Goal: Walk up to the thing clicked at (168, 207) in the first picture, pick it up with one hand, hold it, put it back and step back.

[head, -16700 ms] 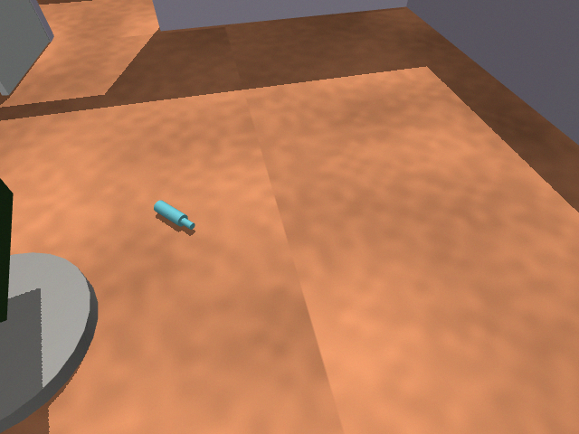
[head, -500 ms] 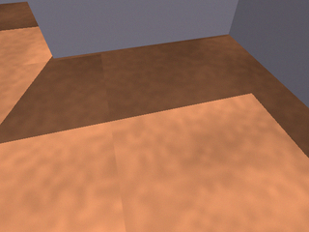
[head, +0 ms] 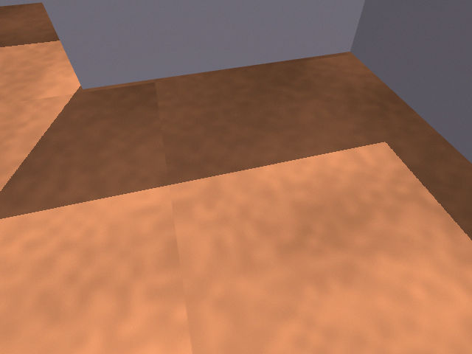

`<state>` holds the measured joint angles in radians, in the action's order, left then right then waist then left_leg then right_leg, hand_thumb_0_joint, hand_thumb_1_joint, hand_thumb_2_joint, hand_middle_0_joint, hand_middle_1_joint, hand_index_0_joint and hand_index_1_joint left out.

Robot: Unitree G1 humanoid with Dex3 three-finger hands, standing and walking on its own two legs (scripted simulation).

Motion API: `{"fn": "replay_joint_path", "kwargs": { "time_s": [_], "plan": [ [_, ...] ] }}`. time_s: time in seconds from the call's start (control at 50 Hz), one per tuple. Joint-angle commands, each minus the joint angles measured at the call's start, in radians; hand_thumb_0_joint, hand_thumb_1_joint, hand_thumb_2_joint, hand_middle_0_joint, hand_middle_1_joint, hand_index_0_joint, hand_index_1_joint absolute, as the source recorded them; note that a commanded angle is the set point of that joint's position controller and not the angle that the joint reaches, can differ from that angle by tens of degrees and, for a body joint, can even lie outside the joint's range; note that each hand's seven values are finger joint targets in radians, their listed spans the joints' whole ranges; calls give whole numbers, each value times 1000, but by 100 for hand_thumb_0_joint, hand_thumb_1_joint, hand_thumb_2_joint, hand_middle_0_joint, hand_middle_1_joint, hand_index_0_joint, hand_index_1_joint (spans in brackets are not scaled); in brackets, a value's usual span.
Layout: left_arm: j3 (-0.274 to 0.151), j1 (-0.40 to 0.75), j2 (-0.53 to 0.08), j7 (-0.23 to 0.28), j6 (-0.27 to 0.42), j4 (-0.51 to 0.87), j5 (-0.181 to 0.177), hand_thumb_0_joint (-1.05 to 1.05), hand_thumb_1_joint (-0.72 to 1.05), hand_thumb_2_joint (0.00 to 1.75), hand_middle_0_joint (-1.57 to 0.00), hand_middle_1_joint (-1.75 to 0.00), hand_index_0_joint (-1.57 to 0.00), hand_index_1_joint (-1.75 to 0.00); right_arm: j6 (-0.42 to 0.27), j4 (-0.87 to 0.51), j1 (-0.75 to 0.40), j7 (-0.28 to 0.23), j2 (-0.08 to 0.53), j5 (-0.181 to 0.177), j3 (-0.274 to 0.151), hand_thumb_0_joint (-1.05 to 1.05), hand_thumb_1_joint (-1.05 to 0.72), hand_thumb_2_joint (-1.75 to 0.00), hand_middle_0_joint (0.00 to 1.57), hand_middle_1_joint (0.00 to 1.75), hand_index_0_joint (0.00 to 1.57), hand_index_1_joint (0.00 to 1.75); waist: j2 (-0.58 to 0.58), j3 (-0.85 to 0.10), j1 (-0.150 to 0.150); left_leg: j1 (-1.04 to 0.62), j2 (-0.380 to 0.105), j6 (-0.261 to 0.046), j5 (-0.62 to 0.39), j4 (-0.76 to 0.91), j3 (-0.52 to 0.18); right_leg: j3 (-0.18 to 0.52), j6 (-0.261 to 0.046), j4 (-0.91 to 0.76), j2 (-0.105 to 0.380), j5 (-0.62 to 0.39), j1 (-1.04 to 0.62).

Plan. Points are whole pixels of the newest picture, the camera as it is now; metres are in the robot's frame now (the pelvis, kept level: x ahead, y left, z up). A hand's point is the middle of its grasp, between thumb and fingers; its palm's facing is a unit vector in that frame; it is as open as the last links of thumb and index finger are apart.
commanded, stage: stand
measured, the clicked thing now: out of the picture -0.09 +0.58 -0.75
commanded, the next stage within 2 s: walk up in 0.90 s
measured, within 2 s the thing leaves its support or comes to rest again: neither
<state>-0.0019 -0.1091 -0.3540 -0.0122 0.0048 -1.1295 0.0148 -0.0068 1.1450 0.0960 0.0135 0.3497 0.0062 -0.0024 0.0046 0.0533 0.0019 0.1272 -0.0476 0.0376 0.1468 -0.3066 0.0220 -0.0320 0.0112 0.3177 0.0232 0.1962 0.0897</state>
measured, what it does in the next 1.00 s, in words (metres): stands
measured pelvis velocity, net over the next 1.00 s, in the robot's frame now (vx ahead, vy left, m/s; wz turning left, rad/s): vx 0.01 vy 0.00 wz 0.00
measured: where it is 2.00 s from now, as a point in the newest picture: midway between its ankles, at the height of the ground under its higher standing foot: (236, 292)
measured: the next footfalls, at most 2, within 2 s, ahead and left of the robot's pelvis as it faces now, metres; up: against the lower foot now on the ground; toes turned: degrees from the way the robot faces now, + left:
left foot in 1.18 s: +0.16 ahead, +0.17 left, +0.00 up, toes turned +6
right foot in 1.66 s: +0.45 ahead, -0.11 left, +0.00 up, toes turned -6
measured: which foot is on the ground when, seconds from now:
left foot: down 0.00-1.00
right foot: down 0.00-1.00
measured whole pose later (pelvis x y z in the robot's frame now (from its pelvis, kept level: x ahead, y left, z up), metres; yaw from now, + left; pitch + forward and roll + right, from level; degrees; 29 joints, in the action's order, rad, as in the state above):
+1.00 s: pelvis +0.01 +0.00 +0.00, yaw +0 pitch -1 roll +0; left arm -0.05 -0.17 -0.37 -0.06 0.03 -1.07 0.04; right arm -0.02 1.08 0.16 0.06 0.37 0.03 -0.05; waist 0.01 0.01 0.00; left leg 0.20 -0.05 -0.02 0.40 -0.49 0.02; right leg -0.03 -0.03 0.46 0.02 0.39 0.14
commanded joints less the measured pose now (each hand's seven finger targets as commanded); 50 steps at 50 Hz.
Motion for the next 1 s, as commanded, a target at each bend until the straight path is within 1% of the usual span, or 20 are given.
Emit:
{"fn": "replay_joint_path", "kwargs": {
  "time_s": [0.0,0.04,0.08,0.12,0.16,0.2,0.22,0.24,0.3,0.38,0.54,0.64,0.78,0.86,0.88,0.9,0.92,0.94,0.96,0.98],
  "plan": [
    [-38,42,-219,18,26,61,-7,0,90,90,-20,-30,-20,-30,-20,-58,-38,-17,209,3,-35,0,-90,-90,20,30,20,30,-12,-92,6,-55,-97,-40,-137,22,-78,91,-27,-58,119,-149,17],
    [-40,48,-222,19,24,64,-7,0,90,90,-20,-30,-20,-30,-21,-58,-34,-18,210,4,-34,0,-90,-90,20,30,20,30,2,-91,6,-46,-96,-38,-136,29,-80,90,-27,-53,118,-147,14],
    [-39,40,-214,19,23,62,-6,0,90,90,-20,-30,-20,-30,-20,-60,-42,-20,221,5,-37,0,-90,-90,20,30,20,30,6,-91,-1,-50,-100,-43,-131,21,-79,92,-28,-54,120,-142,14],
    [-39,35,-217,19,22,60,-5,0,90,90,-20,-30,-20,-30,-19,-61,-44,-20,217,3,-37,0,-90,-90,20,30,20,30,-6,-94,-3,-57,-102,-43,-137,22,-80,89,-29,-53,118,-138,12],
    [-39,36,-218,19,23,60,-5,0,90,90,-20,-30,-20,-30,-19,-59,-33,-19,215,2,-35,0,-90,-90,20,30,20,30,-7,-83,1,-47,-98,-43,-119,26,-78,90,-28,-59,118,-133,12],
    [-37,34,-216,19,24,62,-5,0,90,90,-20,-30,-20,-30,-20,-63,-39,-18,212,3,-34,0,-90,-90,20,30,20,30,-8,-81,-1,-53,-99,-40,-140,29,-80,84,-26,-56,114,-141,25],
    [-39,43,-219,20,23,62,-8,0,90,90,-20,-30,-20,-30,-20,-61,-32,-19,212,4,-34,0,-90,-90,20,30,20,30,-7,-77,3,-44,-96,-39,-128,28,-78,91,-27,-58,118,-135,17],
    [-39,39,-216,19,23,63,-6,0,90,90,-20,-30,-20,-30,-19,-62,-36,-20,218,6,-36,0,-90,-90,20,30,20,30,1,-91,-1,-54,-100,-44,-119,21,-74,96,-30,-57,122,-139,12],
    [-39,32,-217,20,22,61,-6,0,90,90,-20,-30,-20,-30,-20,-63,-43,-19,217,4,-36,0,-90,-90,20,30,20,30,-4,-80,-2,-50,-100,-40,-127,29,-82,86,-27,-55,114,-131,19],
    [-39,41,-220,20,24,64,-6,0,90,90,-20,-30,-20,-30,-19,-64,-30,-18,214,5,-35,0,-90,-90,20,30,20,30,-7,-85,4,-49,-97,-41,-128,23,-78,91,-28,-58,118,-147,13],
    [-38,32,-216,19,23,64,-6,0,90,90,-20,-30,-20,-30,-19,-69,-37,-19,215,4,-34,0,-90,-90,20,30,20,30,-3,-81,-2,-48,-100,-44,-121,27,-78,90,-27,-60,119,-139,11],
    [-40,31,-221,20,25,65,-5,0,90,90,-20,-30,-20,-30,-20,-67,-24,-19,212,4,-35,0,-90,-90,20,30,20,30,-5,-87,1,-54,-100,-43,-143,26,-78,88,-26,-57,118,-152,8],
    [-39,27,-218,20,24,68,-4,0,90,90,-20,-30,-20,-30,-20,-68,-31,-20,220,4,-38,0,-90,-90,20,30,20,30,3,-88,-3,-66,-103,-46,-145,24,-76,90,-28,-56,117,-156,15],
    [-42,35,-223,21,23,67,-6,0,90,90,-20,-30,-20,-30,-19,-69,-24,-20,210,4,-36,0,-90,-90,20,30,20,30,-8,-77,2,-53,-98,-43,-137,28,-75,91,-28,-55,117,-149,10],
    [-110,-22,-324,-13,39,120,12,0,90,90,-20,-30,-20,-30,-38,-121,32,8,316,21,-110,0,-90,-90,20,30,20,30,-10,-184,-1,-57,-60,-118,431,-60,-75,78,-69,30,67,380,7],
    [-113,-20,-319,-24,41,119,24,0,90,90,-20,-30,-20,-30,-39,-121,21,20,327,29,-120,0,-90,-90,20,30,20,30,24,-103,-8,57,-77,-130,576,-69,-107,114,-87,62,88,520,72],
    [-119,-13,-306,-33,45,131,27,0,90,90,-20,-30,-20,-30,-39,-146,-13,28,311,30,-123,0,-90,-90,20,30,20,30,26,-31,-19,165,-88,-135,572,-88,-129,152,-105,75,110,542,106],
    [-125,-50,-299,-37,49,136,26,0,90,90,-20,-30,-20,-30,-39,-179,-64,35,285,30,-120,0,-90,-90,20,30,20,30,-9,27,-51,277,-82,-125,501,-146,-111,207,-127,37,141,546,79],
    [-132,-105,-311,-37,56,128,29,0,90,90,-20,-30,-20,-30,-45,-204,-100,40,254,30,-118,0,-90,-90,20,30,20,30,-77,49,-82,391,-42,-97,358,-257,-30,301,-169,-56,208,530,-24],
    [-146,-161,-352,-32,64,120,30,0,90,90,-20,-30,-20,-30,-48,-227,-152,41,230,29,-110,0,-90,-90,20,30,20,30,-182,72,-132,585,11,-62,291,-411,45,429,-228,-177,303,509,-190]
  ]
}}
